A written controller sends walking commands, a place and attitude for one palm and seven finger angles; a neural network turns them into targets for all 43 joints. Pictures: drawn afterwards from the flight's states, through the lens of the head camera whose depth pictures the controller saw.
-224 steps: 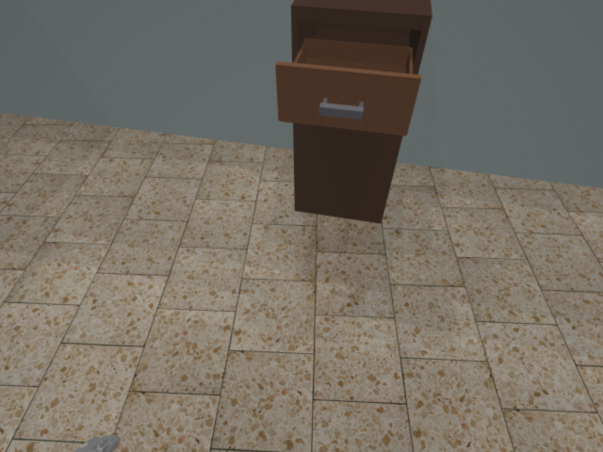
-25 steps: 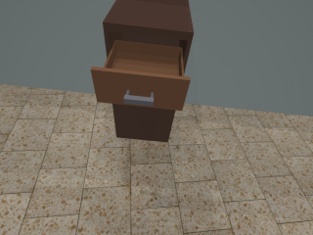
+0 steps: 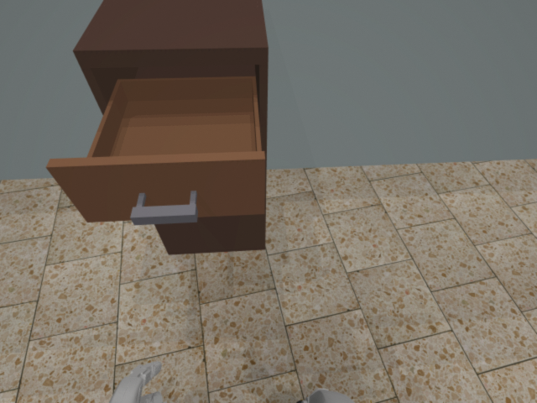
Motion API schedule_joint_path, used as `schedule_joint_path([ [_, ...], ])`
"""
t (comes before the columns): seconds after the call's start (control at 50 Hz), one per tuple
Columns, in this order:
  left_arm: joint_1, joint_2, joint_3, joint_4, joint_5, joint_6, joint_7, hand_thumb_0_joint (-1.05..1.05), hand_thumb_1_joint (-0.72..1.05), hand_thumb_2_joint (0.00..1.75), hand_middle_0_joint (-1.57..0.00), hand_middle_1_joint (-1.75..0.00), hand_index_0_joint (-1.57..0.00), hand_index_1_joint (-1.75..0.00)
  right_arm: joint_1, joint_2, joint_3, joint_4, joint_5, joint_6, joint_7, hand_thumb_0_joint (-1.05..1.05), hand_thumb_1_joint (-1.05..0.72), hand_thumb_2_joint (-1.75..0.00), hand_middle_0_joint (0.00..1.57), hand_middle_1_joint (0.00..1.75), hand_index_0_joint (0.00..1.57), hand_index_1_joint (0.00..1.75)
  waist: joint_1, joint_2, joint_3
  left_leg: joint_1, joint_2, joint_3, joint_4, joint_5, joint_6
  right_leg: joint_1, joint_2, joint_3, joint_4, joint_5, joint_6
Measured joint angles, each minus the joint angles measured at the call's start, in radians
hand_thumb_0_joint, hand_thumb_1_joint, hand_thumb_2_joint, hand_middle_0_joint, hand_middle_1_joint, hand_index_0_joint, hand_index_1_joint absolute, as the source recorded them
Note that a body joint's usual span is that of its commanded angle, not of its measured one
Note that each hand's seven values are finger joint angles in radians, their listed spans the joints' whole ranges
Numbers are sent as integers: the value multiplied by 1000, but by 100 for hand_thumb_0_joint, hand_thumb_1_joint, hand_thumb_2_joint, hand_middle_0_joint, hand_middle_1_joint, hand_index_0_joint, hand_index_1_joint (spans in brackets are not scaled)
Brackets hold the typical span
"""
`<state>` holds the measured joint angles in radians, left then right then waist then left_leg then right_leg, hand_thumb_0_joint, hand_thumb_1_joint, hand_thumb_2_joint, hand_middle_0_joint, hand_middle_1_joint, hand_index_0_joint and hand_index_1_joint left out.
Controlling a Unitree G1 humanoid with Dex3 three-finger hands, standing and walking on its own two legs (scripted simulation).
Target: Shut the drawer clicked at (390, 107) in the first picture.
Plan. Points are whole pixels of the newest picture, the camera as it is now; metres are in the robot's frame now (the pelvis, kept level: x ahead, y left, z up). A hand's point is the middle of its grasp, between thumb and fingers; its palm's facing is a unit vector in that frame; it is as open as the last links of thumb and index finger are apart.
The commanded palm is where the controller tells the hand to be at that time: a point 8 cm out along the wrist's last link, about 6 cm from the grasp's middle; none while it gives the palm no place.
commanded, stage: take the last steps up to it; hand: left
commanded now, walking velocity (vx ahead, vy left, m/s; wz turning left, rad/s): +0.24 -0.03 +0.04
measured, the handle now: (166, 205) +0.44 +0.19 +0.00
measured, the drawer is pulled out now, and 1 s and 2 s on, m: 0.30 0.30 0.30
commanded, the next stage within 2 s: come to a stop and stand still in 0.26 s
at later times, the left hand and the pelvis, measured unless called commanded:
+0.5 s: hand out of the picture +0.10 +0.19 -0.17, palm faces +0.08 -0.99 -0.12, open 7.4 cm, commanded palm none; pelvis +0.13 +0.02 +0.02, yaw +0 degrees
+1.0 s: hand (182, 398) +0.15 +0.14 -0.13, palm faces +0.05 -0.96 -0.28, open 7.3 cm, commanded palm none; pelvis +0.11 -0.05 +0.03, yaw -1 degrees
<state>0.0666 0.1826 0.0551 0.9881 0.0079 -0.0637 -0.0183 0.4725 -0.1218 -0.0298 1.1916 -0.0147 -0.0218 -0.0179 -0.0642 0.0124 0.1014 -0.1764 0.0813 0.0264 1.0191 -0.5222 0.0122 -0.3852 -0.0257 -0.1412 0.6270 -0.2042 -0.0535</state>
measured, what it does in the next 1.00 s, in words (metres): walks ahead: left foot, then right foot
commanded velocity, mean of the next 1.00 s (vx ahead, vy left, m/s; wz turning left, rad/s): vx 0.01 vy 0.03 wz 0.01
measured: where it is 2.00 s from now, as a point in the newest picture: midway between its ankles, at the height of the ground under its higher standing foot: outside the picture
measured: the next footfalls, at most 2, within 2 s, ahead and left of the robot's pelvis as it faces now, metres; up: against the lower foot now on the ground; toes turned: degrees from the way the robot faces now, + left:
left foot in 0.32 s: +0.20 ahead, +0.10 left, +0.00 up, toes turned +8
right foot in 0.80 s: +0.16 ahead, -0.15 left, +0.00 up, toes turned -3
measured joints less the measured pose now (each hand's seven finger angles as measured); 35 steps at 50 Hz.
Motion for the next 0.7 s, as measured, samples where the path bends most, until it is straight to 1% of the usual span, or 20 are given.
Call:
schedule_joint_path([
  [0.02,9,-7,-2,0,-1,0,5,0,91,90,-19,-30,-20,-30,-20,-4,-5,-7,-1,5,2,1,-90,-90,20,30,20,30,3,5,-4,-65,3,-2,99,28,8,20,7,-4,-15,-12,0],
  [0.04,21,-13,-5,4,-1,3,11,0,91,90,-19,-30,-20,-30,-42,-8,-10,-19,-5,9,4,1,-90,-90,20,30,20,30,4,10,-11,-122,9,1,155,57,11,42,14,-7,-39,-15,0],
  [0.06,36,-20,-7,11,1,7,17,0,91,90,-19,-30,-20,-30,-65,-13,-14,-35,-9,12,5,1,-90,-90,20,30,20,30,4,13,-21,-172,16,8,173,83,9,63,19,-10,-67,-10,3],
  [0.1,69,-34,-8,26,3,11,27,0,91,90,-19,-30,-20,-30,-111,-19,-18,-70,-14,12,7,1,-91,-90,20,30,20,30,2,15,-40,-247,31,24,136,121,-1,102,27,-16,-120,1,1],
  [0.12,84,-34,4,27,-2,8,38,-1,93,90,-20,-30,-20,-30,-132,-20,-20,-89,-15,11,7,1,-91,-90,20,30,20,30,5,15,-49,-273,37,31,96,137,-8,119,32,-19,-143,4,0],
  [0.18,125,-17,6,40,6,9,40,-2,95,90,-20,-30,-20,-30,-193,-22,-23,-129,-19,6,10,1,-91,-90,20,30,20,30,25,13,-69,-302,44,52,-63,175,-23,161,43,-21,-191,4,0],
  [0.2,139,-14,4,47,8,11,38,-2,95,90,-20,-30,-20,-30,-211,-30,-27,-133,-23,8,4,1,-92,-90,20,30,20,30,33,13,-73,-299,41,56,-115,182,-25,174,45,-21,-200,0,2],
  [0.26,186,-8,0,68,11,16,31,-1,94,90,-20,-30,-20,-30,-252,-52,-30,-144,-19,0,13,2,-94,-90,20,30,20,30,62,4,-80,-258,27,69,-255,196,-27,210,49,-15,-205,-24,13],
  [0.32,240,-5,-1,95,8,27,27,-1,93,90,-19,-30,-20,-30,-272,-60,-22,-153,-16,-17,16,2,-94,-90,20,30,20,30,78,-10,-85,-168,9,83,-415,262,-25,233,48,-11,-166,-74,32],
  [0.34,255,0,-1,104,7,34,26,-1,93,90,-19,-30,-20,-30,-276,-55,-19,-154,-16,-26,15,1,-94,-90,20,30,20,30,80,-29,-85,-153,-4,92,-427,288,1,228,34,-4,-128,-103,36],
  [0.36,266,2,0,114,6,43,25,0,92,90,-19,-30,-20,-30,-278,-50,-15,-158,-19,-32,15,1,-93,-90,20,30,20,30,84,-45,-84,-146,-13,102,-418,283,23,209,22,5,-60,-160,35],
  [0.38,274,1,-1,123,7,52,25,0,92,90,-19,-30,-20,-30,-277,-46,-9,-162,-21,-37,12,1,-93,-90,20,30,20,30,85,-52,-82,-136,-17,110,-417,270,38,175,19,21,38,-222,35],
  [0.4,278,0,-3,130,9,60,24,0,92,90,-19,-30,-20,-30,-275,-40,-3,-166,-21,-39,7,1,-93,-90,20,30,20,30,84,-55,-80,-123,-21,115,-429,262,47,136,17,36,139,-256,35],
  [0.42,277,-1,-4,136,9,64,24,0,92,90,-19,-30,-20,-30,-271,-33,4,-166,-21,-40,0,1,-92,-90,20,30,20,30,83,-59,-76,-106,-26,117,-452,263,51,100,12,49,220,-262,38],
  [0.46,268,-3,-7,141,6,67,27,0,92,90,-19,-30,-19,-29,-266,-18,14,-153,-16,-39,-18,0,-93,-90,20,30,20,30,86,-67,-65,-70,-38,121,-514,288,46,51,-4,73,288,-229,56],
  [0.52,252,-13,-14,132,3,77,37,1,91,90,-19,-30,-19,-29,-268,-21,16,-128,-6,-25,-34,0,-95,-90,20,30,20,30,90,-67,-49,-31,-44,122,-582,316,49,24,-26,104,255,-181,81],
  [0.58,231,-16,-14,116,5,96,43,0,91,90,-19,-30,-19,-29,-272,-20,12,-113,-1,-4,-35,0,-95,-90,20,30,20,30,88,-64,-34,-15,-41,118,-608,327,43,13,-36,121,232,-169,92],
  [0.66,197,-12,-5,88,7,115,49,0,91,90,-19,-30,-20,-30,-275,-16,-4,-114,-4,21,-31,0,-95,-90,20,30,20,30,79,-55,-17,-26,-26,113,-598,327,28,8,-32,122,239,-192,94],
  [0.7,179,-10,-1,75,6,117,51,0,91,90,-19,-30,-20,-30,-277,-18,-12,-118,-7,29,-26,1,-94,-90,20,30,20,30,73,-46,-10,-40,-18,111,-582,325,18,23,-28,114,212,-206,89],
])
